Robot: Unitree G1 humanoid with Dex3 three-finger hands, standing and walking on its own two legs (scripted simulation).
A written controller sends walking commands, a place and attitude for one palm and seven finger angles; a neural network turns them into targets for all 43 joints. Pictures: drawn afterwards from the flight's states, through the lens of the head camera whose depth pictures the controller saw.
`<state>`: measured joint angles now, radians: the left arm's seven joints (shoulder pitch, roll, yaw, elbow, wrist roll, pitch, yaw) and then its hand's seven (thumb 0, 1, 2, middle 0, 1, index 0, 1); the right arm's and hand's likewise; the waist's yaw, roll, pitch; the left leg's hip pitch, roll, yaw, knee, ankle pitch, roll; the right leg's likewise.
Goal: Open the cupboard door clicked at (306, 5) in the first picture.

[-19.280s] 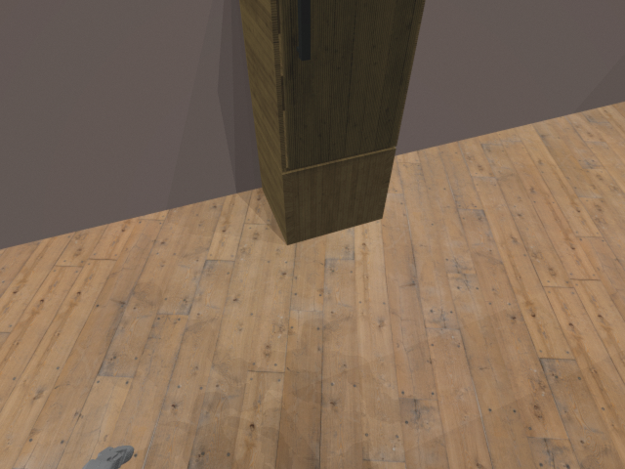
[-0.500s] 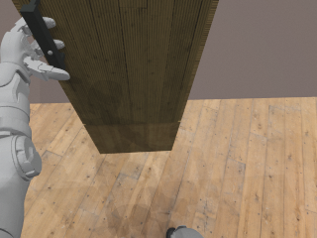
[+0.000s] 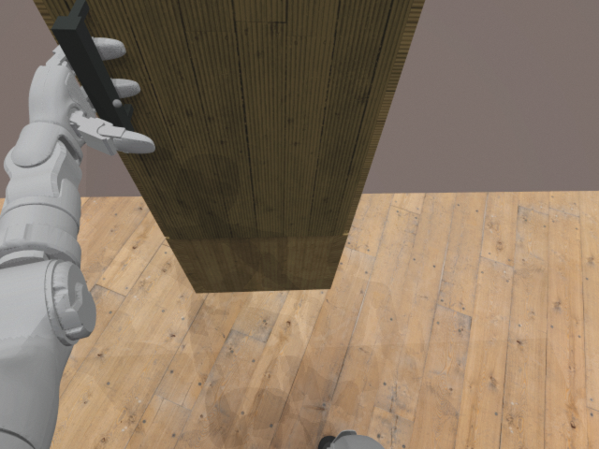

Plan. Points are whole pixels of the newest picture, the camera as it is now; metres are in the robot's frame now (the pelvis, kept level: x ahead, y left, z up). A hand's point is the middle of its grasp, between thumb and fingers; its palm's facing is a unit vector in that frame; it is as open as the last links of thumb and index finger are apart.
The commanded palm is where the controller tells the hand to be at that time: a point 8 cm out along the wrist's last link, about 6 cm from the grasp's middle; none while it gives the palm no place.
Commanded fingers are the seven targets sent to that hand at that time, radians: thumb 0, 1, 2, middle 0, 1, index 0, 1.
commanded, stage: slide the fingers in behind the handle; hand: left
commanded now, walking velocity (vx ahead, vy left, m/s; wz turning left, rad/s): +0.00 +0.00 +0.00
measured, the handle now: (103, 77) +0.57 +0.21 +0.15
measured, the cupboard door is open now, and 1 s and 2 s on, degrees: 0 1 38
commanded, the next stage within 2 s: close the thumb around the handle in 0.18 s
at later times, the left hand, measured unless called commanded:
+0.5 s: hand (117, 106) +0.51 +0.18 +0.15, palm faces -0.03 -1.00 -0.01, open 12.9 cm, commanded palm +0.49 +0.22 +0.15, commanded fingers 0.00 0.17 0.59 -0.35 -1.27 -0.35 -1.27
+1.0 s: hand (116, 106) +0.51 +0.18 +0.15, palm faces -0.03 -1.00 -0.01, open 5.8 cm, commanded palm +0.49 +0.22 +0.15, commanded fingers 0.00 0.90 0.90 -0.40 -1.35 -0.40 -1.35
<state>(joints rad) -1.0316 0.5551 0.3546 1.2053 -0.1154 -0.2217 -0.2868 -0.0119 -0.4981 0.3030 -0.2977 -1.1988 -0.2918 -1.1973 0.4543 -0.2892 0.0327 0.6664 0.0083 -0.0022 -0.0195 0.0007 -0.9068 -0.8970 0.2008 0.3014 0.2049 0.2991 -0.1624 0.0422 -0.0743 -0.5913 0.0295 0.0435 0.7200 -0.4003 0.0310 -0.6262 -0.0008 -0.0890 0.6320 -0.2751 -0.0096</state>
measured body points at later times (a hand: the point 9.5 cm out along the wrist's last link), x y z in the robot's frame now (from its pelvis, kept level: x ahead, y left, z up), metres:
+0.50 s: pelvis +0.01 +0.00 +0.00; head +0.09 +0.00 +0.44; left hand +0.51 +0.24 +0.15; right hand +0.01 -0.27 -0.12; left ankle -0.04 +0.09 -0.72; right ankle +0.01 -0.12 -0.72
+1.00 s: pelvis +0.00 +0.00 +0.00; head +0.09 +0.00 +0.44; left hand +0.51 +0.24 +0.15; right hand -0.01 -0.27 -0.12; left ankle -0.04 +0.09 -0.72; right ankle +0.01 -0.12 -0.72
